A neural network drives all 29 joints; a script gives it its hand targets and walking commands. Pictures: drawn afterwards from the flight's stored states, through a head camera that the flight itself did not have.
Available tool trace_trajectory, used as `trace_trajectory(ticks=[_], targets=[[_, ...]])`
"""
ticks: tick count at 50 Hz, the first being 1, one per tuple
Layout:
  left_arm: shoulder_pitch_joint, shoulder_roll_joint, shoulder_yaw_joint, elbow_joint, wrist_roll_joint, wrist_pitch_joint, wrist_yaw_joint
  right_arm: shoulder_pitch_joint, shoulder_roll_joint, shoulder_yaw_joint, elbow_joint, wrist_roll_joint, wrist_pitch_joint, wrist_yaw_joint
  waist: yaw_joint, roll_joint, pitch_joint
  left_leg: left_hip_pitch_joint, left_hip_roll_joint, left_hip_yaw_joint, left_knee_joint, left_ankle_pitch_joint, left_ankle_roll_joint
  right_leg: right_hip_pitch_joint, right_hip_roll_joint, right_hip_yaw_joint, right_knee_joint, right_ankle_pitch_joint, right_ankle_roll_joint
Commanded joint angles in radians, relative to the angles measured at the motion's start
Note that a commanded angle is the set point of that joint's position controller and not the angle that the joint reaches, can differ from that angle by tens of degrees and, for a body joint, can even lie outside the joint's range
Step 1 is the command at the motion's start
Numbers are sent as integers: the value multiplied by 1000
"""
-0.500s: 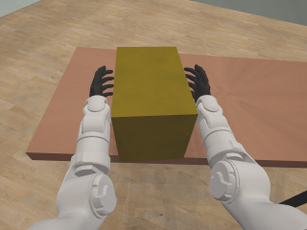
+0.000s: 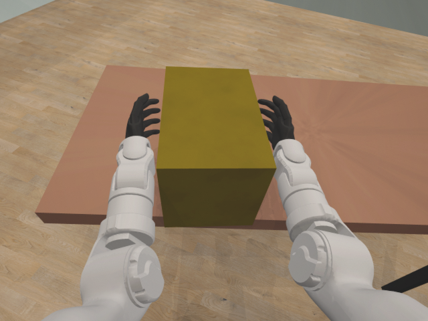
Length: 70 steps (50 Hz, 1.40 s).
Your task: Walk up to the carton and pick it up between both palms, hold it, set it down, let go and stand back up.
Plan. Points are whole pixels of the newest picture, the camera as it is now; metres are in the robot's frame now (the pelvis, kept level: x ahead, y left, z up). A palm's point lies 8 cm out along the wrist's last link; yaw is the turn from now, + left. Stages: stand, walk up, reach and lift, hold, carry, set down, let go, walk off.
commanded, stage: set down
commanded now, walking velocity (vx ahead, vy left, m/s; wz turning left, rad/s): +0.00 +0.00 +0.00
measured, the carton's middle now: (208, 144) +0.44 +0.01 +0.08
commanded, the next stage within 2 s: none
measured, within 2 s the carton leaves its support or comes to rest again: neither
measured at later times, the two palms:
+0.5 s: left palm (137, 137) +0.41 +0.14 +0.12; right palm (281, 138) +0.42 -0.13 +0.13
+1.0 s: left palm (139, 138) +0.43 +0.14 +0.11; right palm (277, 147) +0.42 -0.13 +0.10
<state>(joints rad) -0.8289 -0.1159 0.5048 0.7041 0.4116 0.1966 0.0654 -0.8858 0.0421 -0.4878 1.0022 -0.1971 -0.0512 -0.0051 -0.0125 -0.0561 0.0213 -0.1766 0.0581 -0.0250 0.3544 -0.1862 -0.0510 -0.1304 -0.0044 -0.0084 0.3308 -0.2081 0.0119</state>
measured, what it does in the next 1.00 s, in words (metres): stands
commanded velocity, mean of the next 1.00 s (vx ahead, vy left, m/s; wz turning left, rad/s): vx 0.00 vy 0.00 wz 0.00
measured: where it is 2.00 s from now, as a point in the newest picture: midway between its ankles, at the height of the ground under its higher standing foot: outside the picture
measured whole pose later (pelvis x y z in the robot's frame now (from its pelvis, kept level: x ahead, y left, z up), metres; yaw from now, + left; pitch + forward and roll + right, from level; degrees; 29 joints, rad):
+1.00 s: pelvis +0.00 +0.00 +0.00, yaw -1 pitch +3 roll +0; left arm -0.84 -0.05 0.42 0.78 0.27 0.16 0.16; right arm -0.88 -0.01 -0.28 1.05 -0.11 -0.05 -0.06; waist -0.01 -0.04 0.02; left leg -0.23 0.06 0.00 0.35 -0.18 -0.05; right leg -0.19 0.00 0.02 0.33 -0.20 0.01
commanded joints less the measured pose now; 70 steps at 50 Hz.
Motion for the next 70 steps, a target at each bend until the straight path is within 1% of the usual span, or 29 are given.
trace_trajectory(ticks=[1, 2, 6, 7, 10, 12, 15, 16, 23, 24, 25, 28, 30, 32, 35, 36, 40, 43, 46, 47, 49, 51, 56, 57, 60, 62, 66, 67, 70], targets=[[-458, -403, -165, 81, 11, -24, -108, -499, 443, 135, -132, -130, -29, 120, 62, 53, -460, 102, -63, 172, -40, 309, 34, 67, 50, -87, -15, 367, 48], [-471, -420, -169, 66, 8, -28, -104, -536, 457, 158, -169, -133, -38, 126, 94, 38, -484, 85, -57, 177, -33, 305, 32, 78, 49, -88, 6, 365, 46], [-444, -404, -143, 60, 30, -19, -105, -490, 442, 157, -134, -116, -24, 137, 106, 65, -425, 90, -62, 176, -55, 295, 37, 90, 43, -91, -13, 346, 47], [-438, -413, -142, 55, 28, -20, -108, -475, 453, 133, -136, -135, -25, 131, 78, 51, -446, 100, -66, 181, -58, 288, 41, 84, 49, -95, -19, 328, 54], [-429, -406, -135, 85, 30, -20, -115, -486, 445, 157, -142, -130, -22, 136, 112, 28, -423, 102, -63, 174, -64, 281, 45, 92, 46, -90, -20, 347, 55], [-408, -403, -132, 83, 23, -24, -118, -470, 449, 147, -144, -129, -22, 126, 82, 11, -405, 76, -70, 172, -66, 291, 52, 99, 46, -84, -8, 425, 61], [-423, -394, -124, 75, 29, -30, -116, -479, 456, 158, -166, -135, -17, 133, 106, 20, -432, 53, -73, 183, -66, 268, 51, 127, 42, -85, 3, 399, 63], [-422, -416, -132, 64, 34, -29, -117, -472, 453, 131, -150, -145, -18, 135, 69, 37, -402, 74, -69, 170, -62, 266, 43, 92, 45, -86, -10, 371, 61], [-386, -359, -73, 76, 58, -28, -118, -432, 425, 112, -149, -169, -7, 139, 102, 31, -384, 59, -76, 182, -78, 265, 51, 122, 36, -79, -6, 383, 63], [-409, -392, -78, 73, 78, -18, -128, -425, 465, 93, -109, -180, 10, 143, 71, 33, -338, 69, -72, 174, -83, 230, 56, 99, 38, -86, -19, 317, 64], [-402, -396, -101, 66, 53, -28, -124, -459, 437, 109, -182, -170, -13, 140, 101, 44, -395, 77, -75, 186, -77, 262, 53, 92, 45, -84, -11, 335, 64], [-395, -263, 20, 86, 86, -31, -106, -436, 411, 96, -157, -179, -8, 139, 141, 12, -374, 49, -75, 191, -79, 287, 62, 103, 41, -80, 0, 390, 71], [-406, -229, -1, 42, 81, -30, -91, -409, 361, 85, -163, -163, -6, 133, 108, 58, -403, 104, -71, 178, -66, 328, 47, 76, 53, -91, -8, 369, 65], [-408, -141, 50, 31, 100, -30, -73, -400, 329, 83, -152, -152, -10, 130, 138, 48, -413, 139, -70, 181, -49, 353, 50, 51, 59, -85, -15, 356, 67], [-410, -153, -14, -22, 58, -48, -47, -395, 227, 61, -154, -137, -6, 100, 92, 52, -377, 155, -67, 175, -45, 348, 48, 6, 62, -89, -32, 296, 62], [-415, -41, 49, -3, 76, -51, -34, -382, 219, 81, -145, -134, -10, 91, 138, 32, -372, 132, -69, 185, -50, 341, 61, 37, 52, -81, -18, 322, 73], [-443, 46, -55, -6, -15, -82, 24, -389, 12, 118, -115, -51, -19, 31, 92, 63, -403, 104, -72, 184, -43, 299, 53, 14, 51, -72, -13, 330, 64], [-410, 155, -75, 22, -57, -75, 79, -368, -134, 176, -12, 60, -24, -2, 113, 104, -429, 143, -56, 172, -7, 410, 22, -61, 75, -67, -27, 342, 50], [-487, 132, -203, 72, -156, -78, 109, -438, -190, 252, 1, 168, -10, -43, 91, 104, -450, 82, -59, 154, 23, 368, 3, -87, 78, -48, -22, 317, 40], [-468, 226, -199, 90, -176, -85, 129, -440, -288, 273, -1, 210, -14, -56, 123, 125, -527, 88, -51, 158, 35, 403, -6, -69, 82, -39, -5, 381, 36], [-513, 190, -263, 139, -249, -94, 145, -509, -255, 324, 5, 286, -4, -76, 109, 105, -543, 38, -59, 148, 57, 375, -3, -96, 85, -32, 8, 353, 35], [-525, 247, -284, 130, -298, -96, 175, -565, -343, 386, -78, 362, -14, -95, 139, 120, -668, 73, -51, 146, 95, 469, -30, -102, 105, -36, 32, 431, 23], [-540, 267, -323, 102, -385, -46, 161, -595, -396, 453, -126, 466, 4, -133, 128, 127, -766, 213, -39, 113, 173, 630, -55, -161, 125, -45, 32, 517, 8], [-527, 307, -287, 35, -380, -20, 159, -622, -431, 463, -196, 476, 5, -138, 156, 107, -846, 230, -37, 118, 181, 671, -59, -109, 133, -47, 32, 568, 12], [-539, 348, -288, -50, -416, 32, 148, -640, -501, 488, -241, 529, 36, -150, 137, 94, -885, 261, -44, 122, 175, 705, -70, -57, 136, -42, 38, 669, 19], [-528, 379, -288, -68, -429, 53, 138, -594, -475, 563, -183, 589, 72, -150, 159, 92, -821, 205, -60, 136, 151, 675, -60, 25, 130, -24, 60, 750, 29], [-566, 422, -269, -63, -438, 81, 113, -616, -458, 595, -144, 622, 132, -160, 146, 58, -721, 112, -67, 137, 105, 540, -38, 65, 109, -8, 70, 741, 53], [-597, 431, -276, -170, -461, 93, 116, -662, -476, 613, -258, 659, 140, -156, 150, 64, -803, 141, -70, 141, 90, 572, -43, 94, 111, -8, 71, 785, 53], [-645, 492, -272, -91, -489, 108, 113, -691, -501, 626, -163, 670, 191, -155, 150, 44, -740, 82, -71, 135, 58, 469, -29, 92, 99, -1, 76, 740, 64]])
